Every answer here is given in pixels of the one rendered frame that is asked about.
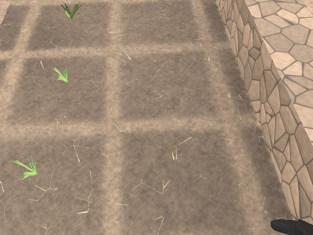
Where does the right robot hand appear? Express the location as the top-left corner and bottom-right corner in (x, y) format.
(271, 219), (313, 235)

